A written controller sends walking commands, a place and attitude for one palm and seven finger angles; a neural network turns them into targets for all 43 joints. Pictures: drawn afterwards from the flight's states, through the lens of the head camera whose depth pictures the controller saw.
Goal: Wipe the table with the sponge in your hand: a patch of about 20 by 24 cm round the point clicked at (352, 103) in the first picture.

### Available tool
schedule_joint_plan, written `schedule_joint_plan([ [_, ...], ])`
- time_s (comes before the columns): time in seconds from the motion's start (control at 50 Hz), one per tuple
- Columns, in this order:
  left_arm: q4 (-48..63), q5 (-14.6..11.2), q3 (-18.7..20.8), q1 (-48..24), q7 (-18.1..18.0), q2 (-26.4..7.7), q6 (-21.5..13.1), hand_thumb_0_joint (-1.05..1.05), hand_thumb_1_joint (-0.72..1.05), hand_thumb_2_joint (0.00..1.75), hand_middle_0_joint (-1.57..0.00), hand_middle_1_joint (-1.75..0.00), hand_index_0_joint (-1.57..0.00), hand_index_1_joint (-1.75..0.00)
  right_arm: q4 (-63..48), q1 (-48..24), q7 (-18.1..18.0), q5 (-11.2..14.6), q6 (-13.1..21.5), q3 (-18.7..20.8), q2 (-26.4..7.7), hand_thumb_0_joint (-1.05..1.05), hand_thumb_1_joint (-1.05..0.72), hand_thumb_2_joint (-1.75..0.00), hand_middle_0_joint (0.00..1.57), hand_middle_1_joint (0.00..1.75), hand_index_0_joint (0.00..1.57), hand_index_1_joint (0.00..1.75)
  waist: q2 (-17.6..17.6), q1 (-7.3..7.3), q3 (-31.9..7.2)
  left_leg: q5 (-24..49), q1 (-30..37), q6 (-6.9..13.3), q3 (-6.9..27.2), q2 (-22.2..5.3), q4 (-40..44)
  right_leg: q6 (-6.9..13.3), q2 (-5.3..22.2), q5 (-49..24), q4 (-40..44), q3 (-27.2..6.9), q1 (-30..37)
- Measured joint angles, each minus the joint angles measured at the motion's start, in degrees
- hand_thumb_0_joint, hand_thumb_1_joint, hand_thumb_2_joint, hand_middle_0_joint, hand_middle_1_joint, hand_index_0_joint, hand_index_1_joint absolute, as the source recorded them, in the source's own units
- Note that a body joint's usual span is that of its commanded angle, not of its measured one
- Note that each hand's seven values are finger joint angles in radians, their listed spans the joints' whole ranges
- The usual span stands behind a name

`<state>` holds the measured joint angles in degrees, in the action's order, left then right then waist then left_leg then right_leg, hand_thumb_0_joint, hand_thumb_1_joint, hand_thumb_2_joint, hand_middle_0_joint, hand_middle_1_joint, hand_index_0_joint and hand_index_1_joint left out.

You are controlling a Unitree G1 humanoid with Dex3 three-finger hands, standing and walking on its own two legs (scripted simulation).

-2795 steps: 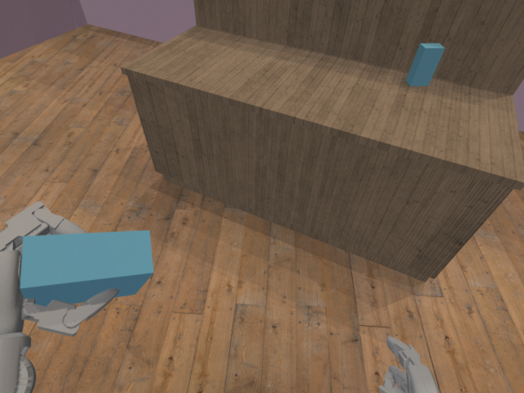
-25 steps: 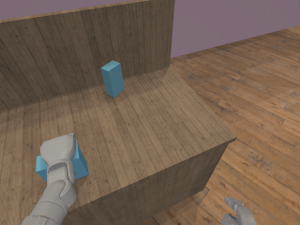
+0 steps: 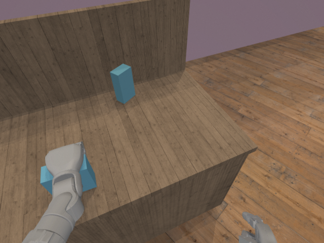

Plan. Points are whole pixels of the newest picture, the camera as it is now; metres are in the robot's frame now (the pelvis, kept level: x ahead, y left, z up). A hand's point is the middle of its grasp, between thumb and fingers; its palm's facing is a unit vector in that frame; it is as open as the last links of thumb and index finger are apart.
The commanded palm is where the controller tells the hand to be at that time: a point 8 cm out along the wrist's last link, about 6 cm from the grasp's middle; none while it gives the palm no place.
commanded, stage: lift the sponge slowly off the table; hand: left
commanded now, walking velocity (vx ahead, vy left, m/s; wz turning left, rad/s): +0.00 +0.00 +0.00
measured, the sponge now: (73, 181) +0.29 +0.30 -0.05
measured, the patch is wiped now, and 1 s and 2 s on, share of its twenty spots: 1.00 1.00 1.00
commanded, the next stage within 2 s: none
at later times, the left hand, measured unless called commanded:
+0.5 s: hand (72, 174) +0.28 +0.27 +0.00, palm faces -0.06 -0.09 -0.99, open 9.3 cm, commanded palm +0.25 +0.26 +0.06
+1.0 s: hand (66, 175) +0.27 +0.28 +0.02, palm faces -0.03 -0.14 -0.99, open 9.3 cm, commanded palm +0.24 +0.27 +0.09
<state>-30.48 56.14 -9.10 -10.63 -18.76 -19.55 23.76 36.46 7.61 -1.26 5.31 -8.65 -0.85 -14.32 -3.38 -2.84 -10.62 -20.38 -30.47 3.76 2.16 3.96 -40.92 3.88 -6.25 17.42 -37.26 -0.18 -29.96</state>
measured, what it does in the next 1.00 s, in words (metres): stands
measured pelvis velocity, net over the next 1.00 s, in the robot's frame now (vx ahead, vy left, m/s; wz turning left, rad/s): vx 0.01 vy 0.01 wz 0.00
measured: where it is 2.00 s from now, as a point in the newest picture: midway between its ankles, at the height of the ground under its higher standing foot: outside the picture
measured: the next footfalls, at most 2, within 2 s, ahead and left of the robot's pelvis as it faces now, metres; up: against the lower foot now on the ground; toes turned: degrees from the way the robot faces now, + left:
none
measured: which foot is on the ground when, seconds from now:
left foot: down 0.00-1.00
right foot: down 0.00-1.00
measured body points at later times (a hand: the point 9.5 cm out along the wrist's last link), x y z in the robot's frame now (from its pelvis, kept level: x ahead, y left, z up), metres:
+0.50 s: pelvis +0.01 +0.01 +0.01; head +0.01 +0.00 +0.46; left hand +0.28 +0.28 +0.06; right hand +0.23 -0.22 -0.08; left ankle -0.01 +0.08 -0.72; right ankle +0.01 -0.08 -0.72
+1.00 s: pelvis +0.01 +0.01 +0.02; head -0.01 +0.00 +0.47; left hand +0.26 +0.28 +0.08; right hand +0.24 -0.20 -0.06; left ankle -0.01 +0.08 -0.72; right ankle +0.01 -0.08 -0.72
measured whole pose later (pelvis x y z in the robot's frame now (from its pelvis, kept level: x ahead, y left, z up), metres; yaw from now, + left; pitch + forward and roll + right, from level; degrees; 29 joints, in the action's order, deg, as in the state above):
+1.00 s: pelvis +0.01 +0.01 +0.02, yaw +0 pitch +2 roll -2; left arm -16.0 54.9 -10.6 -1.5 -13.1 -18.4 24.4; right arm 38.5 1.3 -1.7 3.5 -7.8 -1.4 -13.3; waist -3.4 -5.2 -5.4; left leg -16.6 -15.2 4.7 2.0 4.7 -30.2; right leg 3.1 -5.3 13.8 -26.7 -1.6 -14.7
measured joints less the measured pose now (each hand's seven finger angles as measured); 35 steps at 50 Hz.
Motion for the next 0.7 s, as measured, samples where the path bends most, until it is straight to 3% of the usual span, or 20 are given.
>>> schedule_joint_plan([
  [0.28, 5.44, -0.94, -0.08, 5.34, 1.1, 0.19, 0.09, 0.01, -0.43, 1.07, -0.75, -1.47, -0.77, -1.49, -0.29, -1.45, 0.03, -0.19, -0.1, 0.31, -0.13, 0.01, -0.9, -0.9, 0.2, 0.3, 0.2, 0.3, -0.23, 0.31, 1.05, 0.26, 4.97, 0.31, -0.07, -0.08, 2.84, -0.16, -0.04, -0.51, 3.2, -0.51, 5.1],
  [0.7, 12.11, -1.2, -2.45, 9.47, 3.67, 2.32, -0.05, 0.01, -0.45, 1.06, -0.78, -1.43, -0.8, -1.45, 0.92, -4.54, 0.43, -1.32, 0.62, 0.35, 0.88, 0.01, -0.9, -0.9, 0.2, 0.3, 0.2, 0.3, -0.59, -1.55, 3.43, 1.8, 11.61, 1.06, -0.17, 0.69, 7.65, -0.88, 0.84, -1.71, 7.63, -1.18, 11.67],
])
